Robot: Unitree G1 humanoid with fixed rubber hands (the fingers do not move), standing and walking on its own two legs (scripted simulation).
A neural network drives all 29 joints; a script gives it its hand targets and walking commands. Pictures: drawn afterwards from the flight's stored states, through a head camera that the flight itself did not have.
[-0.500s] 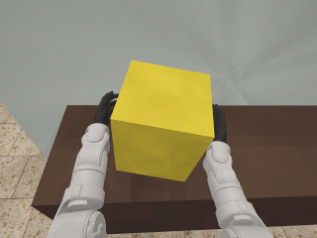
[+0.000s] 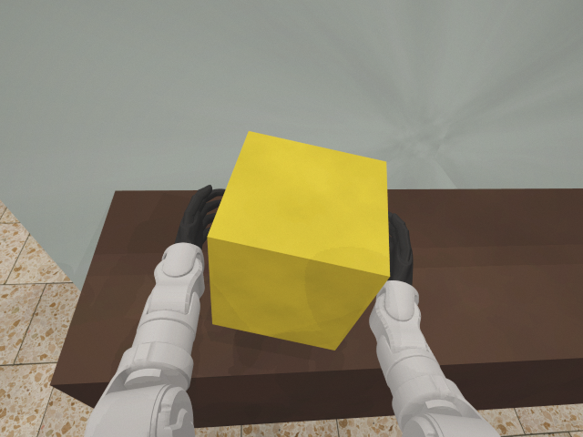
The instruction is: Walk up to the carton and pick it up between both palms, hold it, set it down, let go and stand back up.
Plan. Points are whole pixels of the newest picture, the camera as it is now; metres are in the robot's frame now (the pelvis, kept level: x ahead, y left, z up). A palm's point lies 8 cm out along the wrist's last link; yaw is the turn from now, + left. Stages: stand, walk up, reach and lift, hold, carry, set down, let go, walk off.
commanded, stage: set down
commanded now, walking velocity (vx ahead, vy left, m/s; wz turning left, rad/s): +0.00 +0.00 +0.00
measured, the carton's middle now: (294, 247) +0.40 -0.03 +0.01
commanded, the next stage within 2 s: none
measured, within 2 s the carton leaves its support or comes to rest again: rests again in 1.84 s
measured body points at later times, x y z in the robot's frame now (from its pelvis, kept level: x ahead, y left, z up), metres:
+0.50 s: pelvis +0.01 +0.01 +0.00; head +0.07 +0.02 +0.44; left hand +0.41 +0.12 +0.00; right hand +0.34 -0.17 +0.00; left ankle -0.04 +0.10 -0.75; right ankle +0.01 -0.12 -0.75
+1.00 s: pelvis +0.01 +0.01 -0.01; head +0.15 +0.03 +0.42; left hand +0.42 +0.12 -0.06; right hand +0.35 -0.17 -0.05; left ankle -0.04 +0.10 -0.75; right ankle +0.01 -0.12 -0.75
